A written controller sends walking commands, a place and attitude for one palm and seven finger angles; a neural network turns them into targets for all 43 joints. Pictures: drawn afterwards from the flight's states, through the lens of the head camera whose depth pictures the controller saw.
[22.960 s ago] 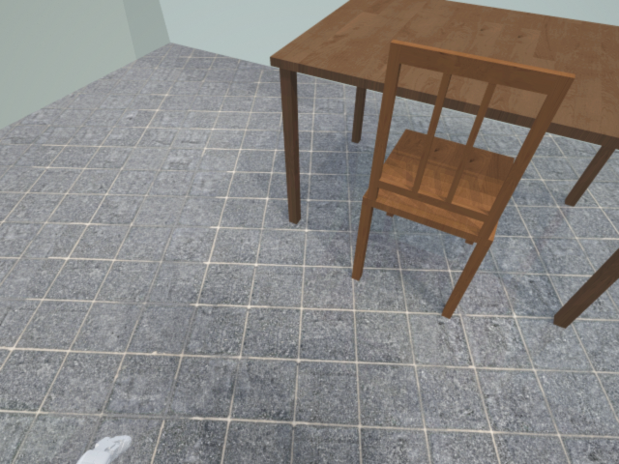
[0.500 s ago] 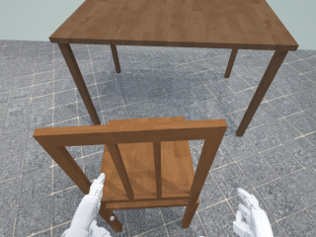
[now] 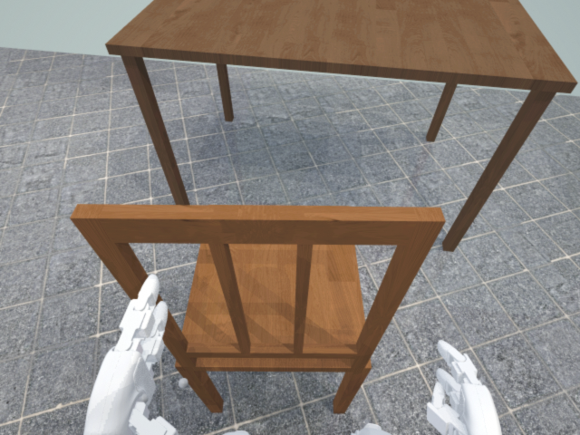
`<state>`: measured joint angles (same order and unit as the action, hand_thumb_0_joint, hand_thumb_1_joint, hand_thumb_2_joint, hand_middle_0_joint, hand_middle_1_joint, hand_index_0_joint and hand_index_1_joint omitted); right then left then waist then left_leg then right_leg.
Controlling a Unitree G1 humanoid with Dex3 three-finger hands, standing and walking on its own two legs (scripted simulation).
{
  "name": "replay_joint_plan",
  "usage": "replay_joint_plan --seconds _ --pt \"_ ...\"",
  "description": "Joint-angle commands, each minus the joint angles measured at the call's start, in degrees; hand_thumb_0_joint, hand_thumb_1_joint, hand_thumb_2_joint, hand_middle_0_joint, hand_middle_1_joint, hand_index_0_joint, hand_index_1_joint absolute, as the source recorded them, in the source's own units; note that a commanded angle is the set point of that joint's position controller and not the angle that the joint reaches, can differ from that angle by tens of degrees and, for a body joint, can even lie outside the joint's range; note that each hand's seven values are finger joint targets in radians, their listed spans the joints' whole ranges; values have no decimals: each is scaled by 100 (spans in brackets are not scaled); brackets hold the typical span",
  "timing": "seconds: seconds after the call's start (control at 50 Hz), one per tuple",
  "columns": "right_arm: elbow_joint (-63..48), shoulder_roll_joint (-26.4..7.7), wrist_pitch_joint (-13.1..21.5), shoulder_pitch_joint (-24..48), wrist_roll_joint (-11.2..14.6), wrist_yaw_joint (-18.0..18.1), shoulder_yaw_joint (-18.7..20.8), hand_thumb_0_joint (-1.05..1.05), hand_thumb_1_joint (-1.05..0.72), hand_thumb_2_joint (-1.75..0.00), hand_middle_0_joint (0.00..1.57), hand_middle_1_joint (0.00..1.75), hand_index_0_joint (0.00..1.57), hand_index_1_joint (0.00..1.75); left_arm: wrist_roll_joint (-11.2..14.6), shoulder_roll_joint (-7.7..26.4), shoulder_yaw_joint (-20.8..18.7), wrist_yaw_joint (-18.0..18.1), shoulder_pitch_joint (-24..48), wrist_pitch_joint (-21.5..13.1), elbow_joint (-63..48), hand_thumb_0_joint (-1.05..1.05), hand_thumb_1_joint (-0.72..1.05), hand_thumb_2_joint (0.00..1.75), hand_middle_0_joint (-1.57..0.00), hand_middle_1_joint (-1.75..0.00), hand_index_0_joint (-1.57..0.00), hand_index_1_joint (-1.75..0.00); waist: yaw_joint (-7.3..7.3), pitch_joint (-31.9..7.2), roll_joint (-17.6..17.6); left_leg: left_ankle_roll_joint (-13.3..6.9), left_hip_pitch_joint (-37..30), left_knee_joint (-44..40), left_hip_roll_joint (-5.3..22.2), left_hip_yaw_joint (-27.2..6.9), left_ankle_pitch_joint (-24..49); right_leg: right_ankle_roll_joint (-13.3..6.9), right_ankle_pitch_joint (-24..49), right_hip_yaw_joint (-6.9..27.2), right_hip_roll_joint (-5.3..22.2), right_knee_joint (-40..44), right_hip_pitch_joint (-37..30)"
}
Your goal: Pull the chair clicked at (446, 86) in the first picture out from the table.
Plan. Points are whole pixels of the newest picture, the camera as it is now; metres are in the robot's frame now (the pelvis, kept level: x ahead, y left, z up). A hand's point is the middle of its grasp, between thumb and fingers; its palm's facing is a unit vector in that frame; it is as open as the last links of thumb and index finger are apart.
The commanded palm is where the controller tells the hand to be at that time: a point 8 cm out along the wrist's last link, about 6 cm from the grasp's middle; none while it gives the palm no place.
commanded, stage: draw the hand back to the body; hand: left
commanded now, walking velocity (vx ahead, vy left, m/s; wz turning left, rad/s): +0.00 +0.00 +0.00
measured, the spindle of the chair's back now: (235, 306) +0.30 +0.11 -0.01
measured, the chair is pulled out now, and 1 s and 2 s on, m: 0.53 0.53 0.53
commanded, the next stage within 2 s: step back with the hand held close in 1.36 s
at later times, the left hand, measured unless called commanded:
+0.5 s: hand (99, 358) +0.17 +0.20 +0.13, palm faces +0.26 -0.90 -0.36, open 15.9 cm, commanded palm +0.13 +0.25 +0.16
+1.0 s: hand (13, 259) +0.22 +0.25 +0.23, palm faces +0.46 -0.76 -0.47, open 9.2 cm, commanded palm +0.17 +0.29 +0.24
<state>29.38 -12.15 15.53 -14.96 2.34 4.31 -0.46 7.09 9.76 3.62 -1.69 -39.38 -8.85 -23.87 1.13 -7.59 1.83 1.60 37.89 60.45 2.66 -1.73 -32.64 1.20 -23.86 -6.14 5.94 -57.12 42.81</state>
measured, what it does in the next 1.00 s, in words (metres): rises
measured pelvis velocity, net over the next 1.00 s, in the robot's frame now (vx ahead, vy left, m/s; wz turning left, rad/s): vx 0.03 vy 0.00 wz -0.03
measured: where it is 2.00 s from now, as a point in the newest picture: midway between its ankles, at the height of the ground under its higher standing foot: outside the picture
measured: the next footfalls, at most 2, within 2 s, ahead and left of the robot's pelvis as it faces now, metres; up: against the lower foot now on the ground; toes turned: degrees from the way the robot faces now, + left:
none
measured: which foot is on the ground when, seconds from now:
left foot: down 0.00-1.00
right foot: down 0.00-1.00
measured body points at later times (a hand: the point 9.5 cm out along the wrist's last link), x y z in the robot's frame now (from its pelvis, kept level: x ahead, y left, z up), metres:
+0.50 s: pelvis +0.00 +0.00 +0.03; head -0.01 -0.02 +0.48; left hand +0.15 +0.25 +0.15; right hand +0.18 -0.22 -0.04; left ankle -0.02 +0.13 -0.67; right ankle +0.04 -0.14 -0.67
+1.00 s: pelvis +0.03 +0.00 +0.06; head +0.02 -0.03 +0.51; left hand +0.19 +0.29 +0.25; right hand +0.21 -0.23 -0.03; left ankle -0.02 +0.13 -0.67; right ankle +0.04 -0.14 -0.67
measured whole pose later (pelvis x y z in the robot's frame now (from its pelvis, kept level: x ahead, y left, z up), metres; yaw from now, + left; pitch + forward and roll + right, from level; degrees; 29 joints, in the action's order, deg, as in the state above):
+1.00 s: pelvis +0.03 +0.00 +0.06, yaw -2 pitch -3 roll -1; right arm 38.5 -13.5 10.9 -11.8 0.9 5.1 -0.8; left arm 1.7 20.7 -19.0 9.6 -29.2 -2.4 -27.1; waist 4.2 0.6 5.1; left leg 1.7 6.0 30.6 3.3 1.3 -21.7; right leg 1.4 -14.4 -5.3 3.6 -30.3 12.8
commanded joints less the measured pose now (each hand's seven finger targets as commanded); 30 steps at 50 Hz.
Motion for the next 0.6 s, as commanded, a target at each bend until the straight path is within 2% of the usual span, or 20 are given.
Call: replay_joint_plan --seconds 0.0,0.06,0.1,0.12,0.16,0.18,0.22,0.26,0.28,0.3,0.32,0.34,0.36,0.38,0.42,0.48,0.5,0.52,0.56,0.58 --pt "-820 -607 318 499 59 -86 357 0 -90 -90 20 30 20 30 131 319 -261 -488 -150 -1129 -895 0 -55 20 0 0 0 0 -117 -399 -247 -114 384 -814 -240 46 1515 -252 688 136 -336 613 -819" --pt "-1029 -679 220 658 127 -58 365 0 -90 -90 20 30 20 30 214 634 -584 -740 -253 -759 -1038 0 -55 20 0 0 0 0 -31 -615 -18 -156 265 -1003 -233 83 1268 -239 407 234 -261 803 -1168" --pt "-1118 -628 183 721 169 21 353 0 -90 -90 20 30 20 30 361 772 -863 -756 -264 -463 -1318 0 -55 20 0 0 0 0 21 -779 -122 -185 114 -1125 -224 64 1308 -209 437 233 -246 933 -1419" --pt "-1089 -617 161 773 188 70 349 0 -90 -90 20 30 20 30 431 969 -1169 -699 -239 -346 -1349 0 -55 20 0 0 0 0 78 -797 -84 -185 82 -1154 -209 48 1357 -224 450 235 -268 979 -1539" --pt "-1063 -560 197 736 210 129 296 0 -90 -90 20 30 20 30 599 927 -1265 -599 -73 -316 -1669 0 -55 20 0 0 0 0 57 -711 -46 -178 -71 -1271 -211 19 1442 -208 549 152 -276 1056 -1604" --pt "-1018 -544 229 718 219 159 276 0 -90 -90 20 30 20 30 685 916 -1305 -554 48 -330 -1744 0 -51 22 -1 -1 -1 -1 20 -607 -187 -185 -105 -1283 -198 9 1436 -196 523 153 -296 1141 -1601" --pt "-899 -557 312 684 222 204 266 0 -90 -90 20 30 20 30 791 1059 -1556 -492 204 -403 -1776 0 -44 25 -1 -2 -1 -2 28 -562 -229 -184 -187 -1311 -170 -27 1601 -219 690 169 -318 1236 -1758" --pt "-774 -588 411 649 241 203 227 0 -90 -90 20 30 20 30 851 967 -1480 -576 251 -452 -1541 0 -37 29 -2 -4 -2 -4 -33 -361 -233 -169 -292 -1410 -163 -21 1558 -195 657 142 -327 1349 -1720" --pt "-610 -576 134 497 58 278 229 0 -90 -90 20 30 20 30 -163 1776 -1708 235 -183 44 -1322 0 -33 31 -3 -5 -3 -5 334 -562 182 -131 -624 -1700 -21 105 1485 -323 625 407 -189 1556 -2190" --pt "-777 -520 54 454 33 265 166 0 -90 -90 20 30 20 30 -270 1154 -1265 540 -127 246 -1703 0 -30 32 -4 -5 -4 -5 147 -177 276 -112 -673 -1833 -47 95 1399 -308 626 300 -138 1670 -2102" --pt "-738 -539 25 480 45 259 191 0 -90 -90 20 30 20 30 -317 1128 -1260 695 -24 375 -1614 0 -26 34 -4 -6 -4 -6 110 -33 100 -101 -657 -1866 -28 54 1301 -319 501 296 -149 1798 -2092" --pt "-693 -530 -46 516 28 256 141 0 -90 -90 20 30 20 30 -401 881 -1046 785 25 432 -1438 0 -22 36 -4 -7 -4 -7 63 248 176 -118 -734 -1938 -20 72 1239 -305 424 246 -158 1850 -2028" --pt "-676 -559 -126 553 21 266 152 0 -90 -90 20 30 20 30 -417 1002 -1119 885 155 474 -1375 0 -19 37 -5 -8 -5 -8 72 386 0 -141 -765 -1995 11 52 1172 -295 339 221 -168 1957 -2038" --pt "-677 -589 -165 588 10 273 141 0 -90 -90 20 30 20 30 -471 1118 -1191 964 310 484 -1392 0 -15 39 -5 -8 -5 -8 77 467 24 -155 -857 -2075 12 47 1064 -290 204 227 -165 2053 -2048" --pt "-651 -650 -181 642 -11 305 134 0 -90 -90 20 30 20 30 -540 1412 -1439 1091 572 495 -1438 0 -8 43 -7 -10 -7 -10 110 534 -148 -177 -1000 -2248 13 16 1024 -307 126 253 -179 2241 -2198" --pt "-642 -641 -126 682 -50 301 95 0 -90 -90 20 30 20 30 -597 1566 -1648 1205 720 437 -1648 0 3 48 -8 -12 -8 -12 178 417 62 -191 -1362 -2561 -1 4 1143 -310 301 241 -154 2322 -2479" --pt "-599 -633 -99 716 -67 295 85 0 -90 -90 20 30 20 30 -626 1625 -1733 1233 706 421 -1718 0 7 50 -8 -13 -8 -13 220 388 315 -187 -1492 -2645 -1 3 1303 -333 483 241 -154 2321 -2576" --pt "-552 -635 -84 760 -62 284 71 0 -90 -90 20 30 20 30 -627 1715 -1827 1255 746 435 -1763 0 10 51 -9 -14 -9 -14 227 405 362 -170 -1525 -2708 -7 -10 1400 -348 567 247 -172 2392 -2686" --pt "-487 -615 -41 776 -83 264 52 0 -90 -90 20 30 20 30 -622 1660 -1854 1267 782 403 -1772 0 17 55 -10 -15 -10 -15 233 472 473 -152 -1686 -2869 5 -11 1608 -337 779 214 -167 2435 -2815" --pt "-445 -612 -22 772 -89 251 56 0 -90 -90 20 30 20 30 -629 1671 -1905 1274 802 392 -1737 0 21 57 -10 -16 -10 -16 240 491 374 -154 -1769 -2928 14 -20 1703 -337 873 213 -176 2481 -2866"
